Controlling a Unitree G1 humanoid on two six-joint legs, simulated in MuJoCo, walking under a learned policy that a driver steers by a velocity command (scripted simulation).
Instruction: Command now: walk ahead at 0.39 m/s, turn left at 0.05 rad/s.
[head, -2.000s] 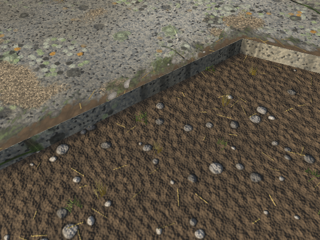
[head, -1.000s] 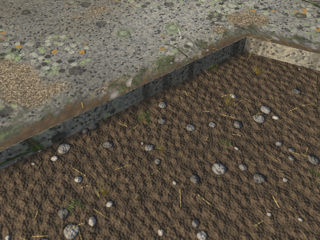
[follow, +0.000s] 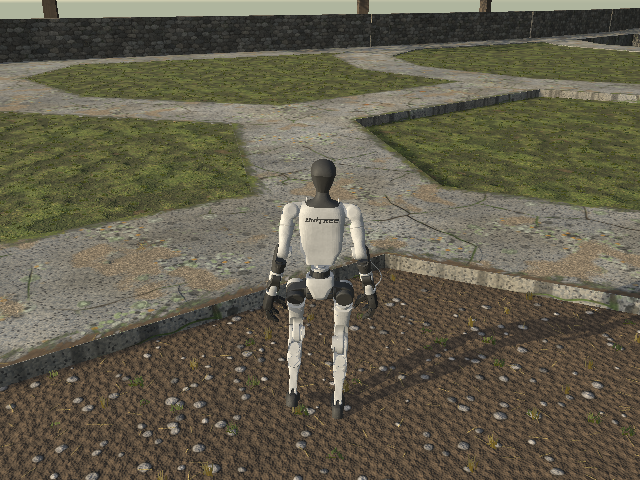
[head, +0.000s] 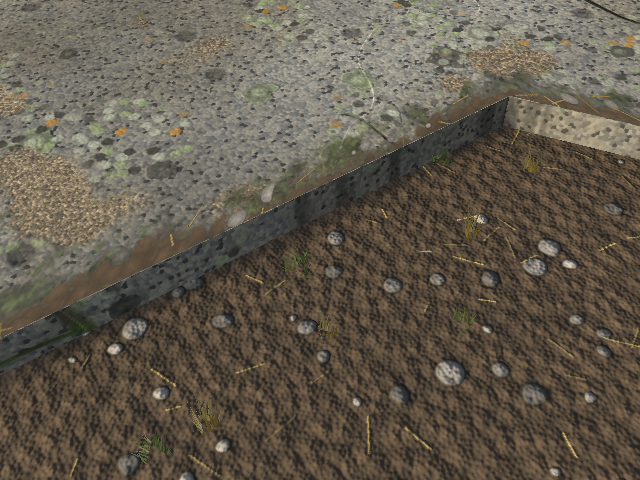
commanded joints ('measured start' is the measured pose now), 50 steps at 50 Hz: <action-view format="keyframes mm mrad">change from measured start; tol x32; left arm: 1 83 99 2 -17 4 -3 -10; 50 -222 216 50 -432 30 95 48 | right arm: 1 -116 -80 -20 -100 -9 -50 17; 50 -184 -133 -58 -431 -23 123 -17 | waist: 1 6 -89 162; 18 -82 123 -412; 50 -7 -185 -19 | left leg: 1 -511 96 -39 115 153 36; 15 258 -89 104 -578 466 89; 17 701 402 -673 -639 1107 408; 23 22 141 -292 -821 482 232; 38 138 91 -489 -754 197 133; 46 -289 -101 -127 167 -31 -131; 50 -279 -82 -64 55 17 -167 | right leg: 1 262 -306 382 -346 153 -139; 14 118 -222 -64 63 1071 -14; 15 69 -180 -79 254 960 22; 17 -411 108 42 995 -320 114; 18 -398 36 199 1060 -270 91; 39 -132 13 133 -64 129 82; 42 63 -432 587 -224 441 -180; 50 70 -253 189 -163 558 -161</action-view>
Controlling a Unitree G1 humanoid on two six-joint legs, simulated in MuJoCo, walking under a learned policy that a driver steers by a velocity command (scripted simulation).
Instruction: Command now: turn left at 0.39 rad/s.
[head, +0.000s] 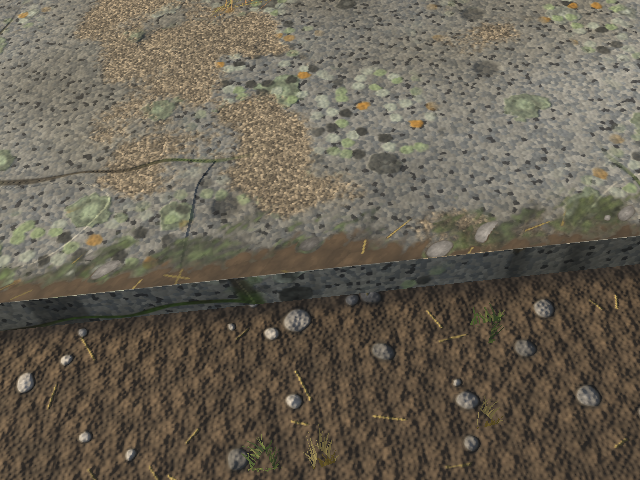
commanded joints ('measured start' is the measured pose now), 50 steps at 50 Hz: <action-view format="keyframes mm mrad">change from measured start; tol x16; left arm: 1 25 154 37 -57 -2 3 7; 27 -67 102 14 -47 -37 -64 -64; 34 333 338 76 26 -18 -77 -59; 39 133 158 17 -23 -12 -88 -70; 50 254 179 21 51 -29 -66 -38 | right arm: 1 -41 -9 7 -97 1 -12 1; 28 67 -102 -3 -16 9 -110 35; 50 -245 35 47 -98 1 -150 70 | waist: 1 22 -208 -67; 10 -13 -217 -76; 13 11 199 -157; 32 68 25 -28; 34 100 -397 -89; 38 26 -136 39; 50 84 -120 80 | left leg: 1 -78 29 35 -79 7 -33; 8 226 63 146 -532 35 21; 10 390 50 158 -825 266 77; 12 696 339 -160 -764 747 178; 19 482 350 -273 -1005 -167 314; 31 280 284 -101 -886 -40 258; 34 -181 42 110 -155 -177 114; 36 -294 142 20 19 -46 145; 50 -124 156 131 -546 504 72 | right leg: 1 199 -214 158 -102 432 -209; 10 86 -207 133 -9 360 -155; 13 -176 -46 19 229 -354 52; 19 -412 -47 42 550 -223 49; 28 -170 -20 -18 177 -56 -1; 32 194 0 -13 59 -4 -45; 34 418 -380 682 -233 -391 -257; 35 367 -388 735 -268 -527 -277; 43 218 -182 213 -320 157 -189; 50 248 -173 99 -325 245 -173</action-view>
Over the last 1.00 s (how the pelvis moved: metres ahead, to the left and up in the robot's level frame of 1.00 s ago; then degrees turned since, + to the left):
0.25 -0.01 0.01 30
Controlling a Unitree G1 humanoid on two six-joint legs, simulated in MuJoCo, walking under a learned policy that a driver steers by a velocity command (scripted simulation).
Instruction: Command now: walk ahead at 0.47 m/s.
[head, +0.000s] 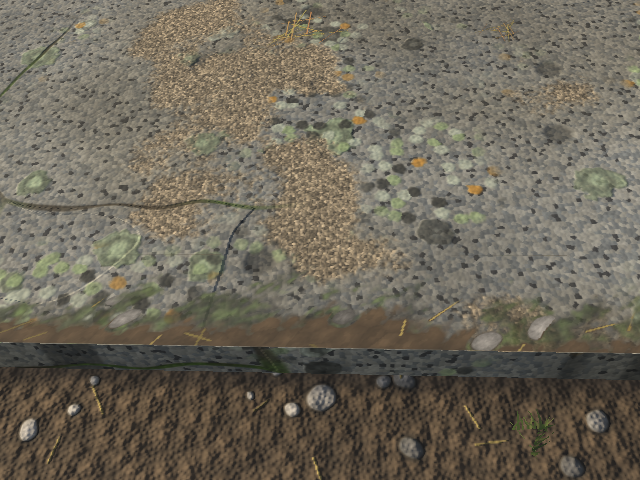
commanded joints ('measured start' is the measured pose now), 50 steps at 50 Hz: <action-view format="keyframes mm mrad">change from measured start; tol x32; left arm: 1 32 182 47 -31 -9 -3 10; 29 -376 85 2 -140 46 42 -52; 50 146 138 38 32 27 15 24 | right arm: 1 -178 -29 4 -113 9 -27 20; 11 331 -203 -54 -2 -14 -31 6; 50 -213 40 64 -191 -82 55 -30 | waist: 1 20 -118 97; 11 -200 171 -452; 21 -45 47 25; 36 -1 -346 -264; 50 -15 -77 70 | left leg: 1 -20 -31 34 -115 49 7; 8 424 -139 102 -228 -100 133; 11 1144 292 -755 -376 -403 356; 18 416 93 -101 -528 111 224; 28 632 143 62 -570 4 170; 33 713 127 161 -152 530 128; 36 42 -160 113 645 -574 9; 44 -51 -6 35 649 -333 -32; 50 -714 -3 33 1183 -556 4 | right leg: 1 -22 -258 118 -66 276 -131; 8 63 -250 62 345 907 -66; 10 -586 -14 54 1017 -71 34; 12 -783 -68 170 1156 -248 23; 25 -565 -136 41 565 233 40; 33 -350 15 -86 357 12 -74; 36 217 -419 759 107 262 -329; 50 -11 -233 501 87 116 -258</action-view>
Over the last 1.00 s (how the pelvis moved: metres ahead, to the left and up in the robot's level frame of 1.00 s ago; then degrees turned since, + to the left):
0.20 -0.01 0.00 3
